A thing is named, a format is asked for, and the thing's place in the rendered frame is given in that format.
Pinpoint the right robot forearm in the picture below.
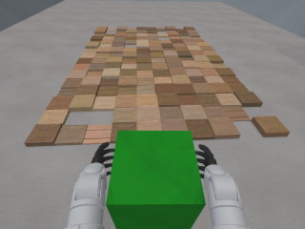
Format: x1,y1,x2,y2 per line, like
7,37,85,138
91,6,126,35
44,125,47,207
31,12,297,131
204,164,251,229

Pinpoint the robot right hand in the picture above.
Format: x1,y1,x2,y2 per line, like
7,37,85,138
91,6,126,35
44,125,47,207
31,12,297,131
195,144,217,178

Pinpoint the carton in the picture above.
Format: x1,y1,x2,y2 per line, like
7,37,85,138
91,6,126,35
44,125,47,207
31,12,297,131
106,130,206,229

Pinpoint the robot left hand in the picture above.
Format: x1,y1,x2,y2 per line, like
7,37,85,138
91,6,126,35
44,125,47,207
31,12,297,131
91,142,115,176

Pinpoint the left robot forearm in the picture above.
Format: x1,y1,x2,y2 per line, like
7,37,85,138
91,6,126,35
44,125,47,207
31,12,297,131
65,162,107,229

